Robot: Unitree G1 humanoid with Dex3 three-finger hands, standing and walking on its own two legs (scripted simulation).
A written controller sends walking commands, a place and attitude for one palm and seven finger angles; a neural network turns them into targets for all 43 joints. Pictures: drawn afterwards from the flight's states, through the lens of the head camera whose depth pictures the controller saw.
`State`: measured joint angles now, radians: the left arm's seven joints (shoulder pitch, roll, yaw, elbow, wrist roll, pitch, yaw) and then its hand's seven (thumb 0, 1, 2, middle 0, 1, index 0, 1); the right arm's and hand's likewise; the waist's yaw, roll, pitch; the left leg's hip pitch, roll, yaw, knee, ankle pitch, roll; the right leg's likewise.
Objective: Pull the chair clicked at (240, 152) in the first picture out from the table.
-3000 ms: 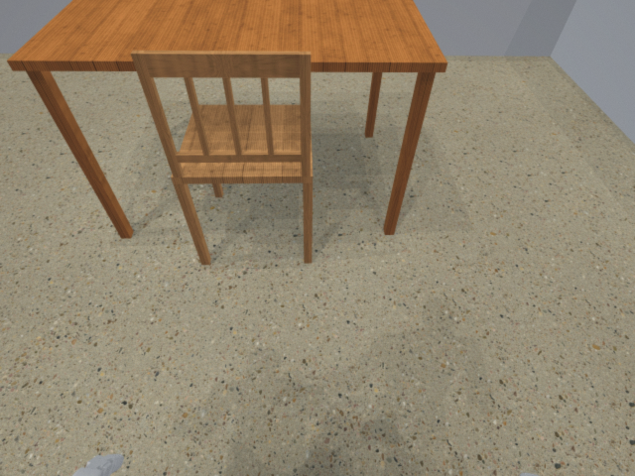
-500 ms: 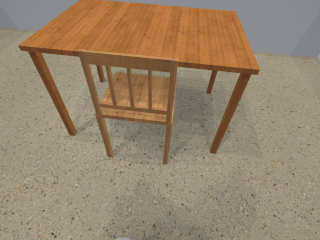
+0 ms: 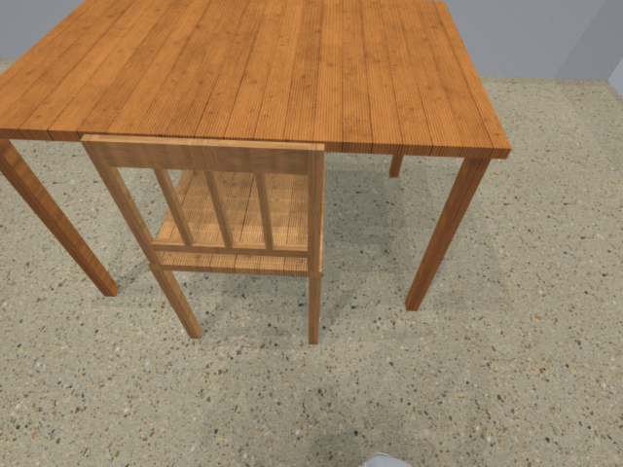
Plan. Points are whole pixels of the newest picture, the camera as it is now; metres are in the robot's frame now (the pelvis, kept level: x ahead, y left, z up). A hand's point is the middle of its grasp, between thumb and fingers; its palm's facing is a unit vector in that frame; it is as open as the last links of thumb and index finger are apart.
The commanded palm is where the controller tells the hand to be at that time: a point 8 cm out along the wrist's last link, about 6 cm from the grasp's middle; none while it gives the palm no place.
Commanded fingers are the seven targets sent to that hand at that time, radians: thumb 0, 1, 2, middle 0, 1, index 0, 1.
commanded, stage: take the last steps up to it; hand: left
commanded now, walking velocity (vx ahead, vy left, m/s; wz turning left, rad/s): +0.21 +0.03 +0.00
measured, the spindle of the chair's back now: (220, 210) +0.60 +0.22 -0.11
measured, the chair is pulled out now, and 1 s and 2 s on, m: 0.00 0.00 0.00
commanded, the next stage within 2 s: come to a stop and stand still in 0.18 s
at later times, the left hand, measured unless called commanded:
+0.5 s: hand out of the picture +0.13 +0.18 -0.19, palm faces +0.07 -0.99 -0.15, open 7.3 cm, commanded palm none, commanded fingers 0.00 0.90 0.90 -0.20 -0.30 -0.20 -0.30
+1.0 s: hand out of the picture +0.13 +0.13 -0.15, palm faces +0.06 -0.96 -0.26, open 7.3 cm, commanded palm none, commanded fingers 0.00 0.90 0.90 -0.20 -0.30 -0.20 -0.30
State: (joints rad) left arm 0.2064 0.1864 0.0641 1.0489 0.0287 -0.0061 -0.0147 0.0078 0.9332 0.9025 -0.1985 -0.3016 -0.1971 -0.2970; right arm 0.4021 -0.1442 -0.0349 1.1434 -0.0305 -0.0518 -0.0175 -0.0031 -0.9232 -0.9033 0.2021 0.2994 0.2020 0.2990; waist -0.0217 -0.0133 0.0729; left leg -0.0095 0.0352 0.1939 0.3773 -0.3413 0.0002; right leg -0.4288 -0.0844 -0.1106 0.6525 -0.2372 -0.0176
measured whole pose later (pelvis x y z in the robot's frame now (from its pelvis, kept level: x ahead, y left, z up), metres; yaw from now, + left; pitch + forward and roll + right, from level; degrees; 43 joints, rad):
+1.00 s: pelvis +0.10 -0.05 +0.01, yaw -1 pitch -1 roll +3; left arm 0.26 0.14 0.03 1.02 0.02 0.01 0.03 0.00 0.91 0.90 -0.20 -0.30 -0.20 -0.30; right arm 0.25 -0.22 -0.06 1.07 -0.02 0.05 0.00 0.00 -0.91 -0.90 0.20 0.30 0.20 0.30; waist 0.02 0.03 0.02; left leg -0.35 0.01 0.02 0.86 -0.35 -0.03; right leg -0.21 -0.03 -0.06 0.44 -0.22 -0.04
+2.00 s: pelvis +0.09 -0.01 +0.00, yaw -1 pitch -2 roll +1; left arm 0.25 0.15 -0.01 1.11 0.01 -0.01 0.03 0.00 0.91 0.90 -0.20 -0.30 -0.20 -0.30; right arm 0.32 -0.16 0.02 1.09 -0.02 -0.03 -0.03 0.00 -0.91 -0.90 0.20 0.30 0.20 0.30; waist -0.01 0.05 0.04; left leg -0.11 0.01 0.06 0.44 -0.31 -0.01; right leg -0.24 -0.06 -0.03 0.52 -0.26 0.02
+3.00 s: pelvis +0.09 -0.04 +0.00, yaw +0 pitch -1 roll +0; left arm 0.28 0.14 0.01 1.11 0.02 -0.01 0.03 0.00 0.92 0.90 -0.20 -0.30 -0.20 -0.30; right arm 0.33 -0.13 0.01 1.13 -0.02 -0.01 -0.02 0.00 -0.91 -0.90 0.20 0.30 0.20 0.30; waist 0.01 0.01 0.04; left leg -0.14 0.06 0.03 0.46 -0.31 -0.03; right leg -0.24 -0.02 -0.07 0.50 -0.25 -0.02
